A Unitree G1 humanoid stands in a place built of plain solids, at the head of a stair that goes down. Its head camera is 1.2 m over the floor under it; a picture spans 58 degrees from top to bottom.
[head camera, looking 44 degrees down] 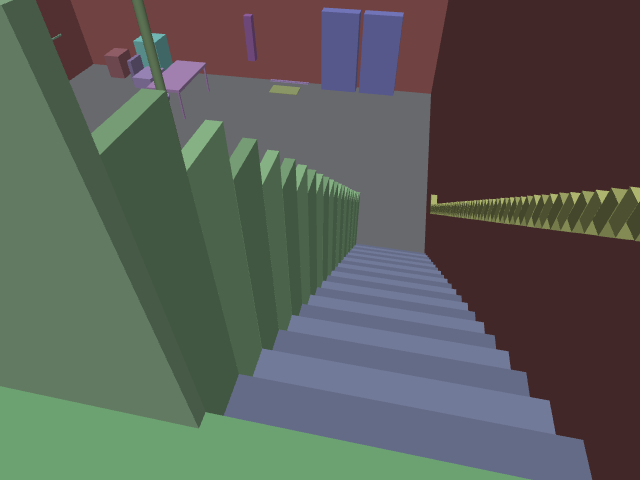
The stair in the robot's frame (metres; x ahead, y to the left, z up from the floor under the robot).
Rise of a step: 0.18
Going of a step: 0.22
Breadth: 1.12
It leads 11 degrees to the right of straight ahead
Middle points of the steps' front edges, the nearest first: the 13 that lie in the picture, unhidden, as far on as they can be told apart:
0.43 -0.22 0.00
0.65 -0.27 -0.17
0.86 -0.31 -0.35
1.07 -0.35 -0.53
1.28 -0.40 -0.71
1.50 -0.44 -0.88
1.71 -0.48 -1.06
1.92 -0.53 -1.24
2.13 -0.57 -1.41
2.35 -0.61 -1.59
2.56 -0.66 -1.77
2.77 -0.70 -1.94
2.99 -0.74 -2.12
